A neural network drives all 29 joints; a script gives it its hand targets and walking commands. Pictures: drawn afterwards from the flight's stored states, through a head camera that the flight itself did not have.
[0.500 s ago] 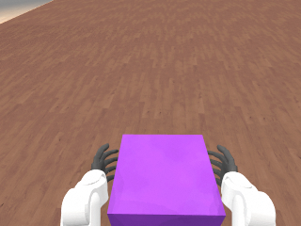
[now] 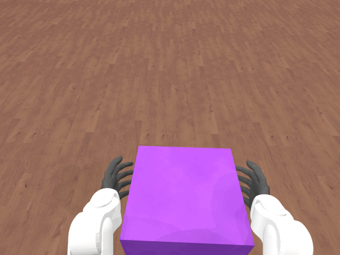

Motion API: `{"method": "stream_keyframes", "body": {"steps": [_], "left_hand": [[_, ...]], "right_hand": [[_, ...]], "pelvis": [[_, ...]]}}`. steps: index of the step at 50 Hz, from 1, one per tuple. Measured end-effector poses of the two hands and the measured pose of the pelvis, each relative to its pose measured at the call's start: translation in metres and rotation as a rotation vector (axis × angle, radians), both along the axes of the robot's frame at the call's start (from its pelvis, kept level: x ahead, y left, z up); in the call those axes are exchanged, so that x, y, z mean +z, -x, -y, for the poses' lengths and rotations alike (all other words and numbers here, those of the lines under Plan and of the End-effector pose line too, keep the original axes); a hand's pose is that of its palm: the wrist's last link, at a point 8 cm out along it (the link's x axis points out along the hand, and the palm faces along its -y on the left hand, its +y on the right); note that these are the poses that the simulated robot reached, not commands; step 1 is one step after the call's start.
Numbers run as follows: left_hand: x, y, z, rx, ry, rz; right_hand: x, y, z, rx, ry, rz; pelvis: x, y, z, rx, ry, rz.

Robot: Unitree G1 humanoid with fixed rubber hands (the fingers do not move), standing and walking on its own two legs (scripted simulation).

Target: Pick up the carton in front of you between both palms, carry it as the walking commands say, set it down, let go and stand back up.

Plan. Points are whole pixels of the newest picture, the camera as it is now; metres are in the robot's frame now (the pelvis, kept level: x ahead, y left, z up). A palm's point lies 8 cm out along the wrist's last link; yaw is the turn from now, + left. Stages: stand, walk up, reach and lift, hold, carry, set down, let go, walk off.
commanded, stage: carry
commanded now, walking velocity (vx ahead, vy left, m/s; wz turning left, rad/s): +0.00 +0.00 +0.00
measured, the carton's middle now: (182, 215) +0.22 -0.01 -0.02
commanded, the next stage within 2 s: none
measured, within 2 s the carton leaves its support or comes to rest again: neither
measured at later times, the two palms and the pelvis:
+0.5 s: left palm (123, 141) +0.37 +0.14 +0.06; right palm (238, 138) +0.39 -0.16 +0.06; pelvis +0.14 -0.02 -0.01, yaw +3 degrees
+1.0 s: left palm (123, 149) +0.38 +0.15 +0.01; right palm (230, 146) +0.40 -0.15 +0.01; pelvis +0.10 -0.01 -0.01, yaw +4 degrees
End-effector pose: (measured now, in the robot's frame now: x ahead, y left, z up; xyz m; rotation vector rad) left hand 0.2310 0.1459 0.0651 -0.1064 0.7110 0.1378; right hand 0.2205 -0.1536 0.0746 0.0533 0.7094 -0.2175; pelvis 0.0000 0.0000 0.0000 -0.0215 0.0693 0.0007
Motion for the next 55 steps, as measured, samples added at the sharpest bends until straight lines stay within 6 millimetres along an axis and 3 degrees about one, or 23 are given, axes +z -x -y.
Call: {"method": "stream_keyframes", "body": {"steps": [6,11,15,20,30,46,55], "left_hand": [[0.017,-0.05,0.003,0.029,-0.02,0.085],[0.026,-0.088,0.007,0.048,-0.064,0.115],[0.023,-0.11,0.007,0.064,-0.069,0.093],[0.009,-0.127,0.004,0.077,-0.066,0.045],[-0.02,-0.145,0.001,0.046,-0.089,-0.007],[-0.05,-0.148,-0.004,0.006,-0.153,-0.001],[-0.046,-0.144,-0.007,0.017,-0.147,0.043]], "right_hand": [[0.012,-0.059,0.003,0.034,-0.015,0.084],[0.009,-0.105,0.008,0.053,-0.06,0.116],[0.007,-0.133,0.007,0.072,-0.06,0.093],[-0.003,-0.156,0.004,0.1,-0.04,0.046],[-0.03,-0.173,0.0,0.134,0.014,-0.004],[-0.06,-0.176,-0.006,0.172,0.071,0.003],[-0.057,-0.172,-0.009,0.167,0.065,0.048]], "pelvis": [[-0.003,-0.055,0.008,0.013,-0.022,0.015],[-0.011,-0.101,0.015,0.028,-0.012,0.027],[-0.012,-0.123,0.018,0.043,-0.005,0.012],[-0.013,-0.137,0.021,0.052,-0.009,0.0],[-0.017,-0.138,0.02,0.06,-0.011,0.006],[-0.015,-0.111,0.015,0.06,-0.019,0.037],[-0.014,-0.095,0.013,0.062,-0.022,0.04]]}}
